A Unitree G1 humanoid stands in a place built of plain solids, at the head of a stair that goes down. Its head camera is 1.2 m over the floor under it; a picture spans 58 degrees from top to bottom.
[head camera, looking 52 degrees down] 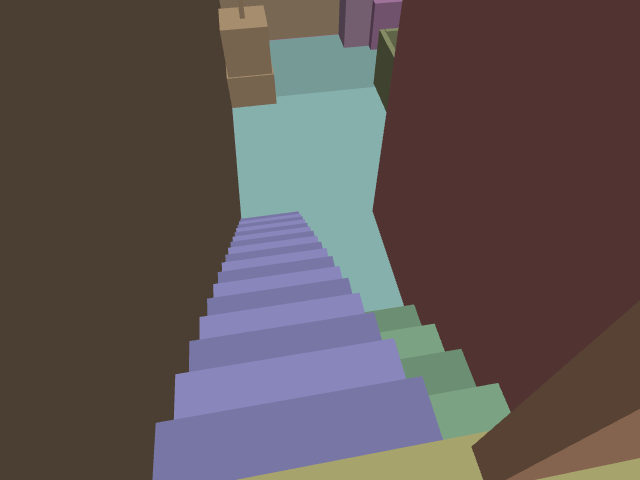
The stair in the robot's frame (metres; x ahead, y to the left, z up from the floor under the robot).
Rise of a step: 0.21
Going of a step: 0.24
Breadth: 0.87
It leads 10 degrees to the left of straight ahead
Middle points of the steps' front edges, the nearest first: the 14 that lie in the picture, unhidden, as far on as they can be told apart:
0.22 0.05 0.00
0.46 0.09 -0.21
0.69 0.13 -0.42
0.92 0.17 -0.63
1.16 0.21 -0.84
1.39 0.25 -1.05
1.63 0.29 -1.26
1.86 0.33 -1.48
2.10 0.37 -1.69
2.33 0.41 -1.90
2.57 0.45 -2.11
2.80 0.50 -2.32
3.04 0.54 -2.53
3.27 0.58 -2.74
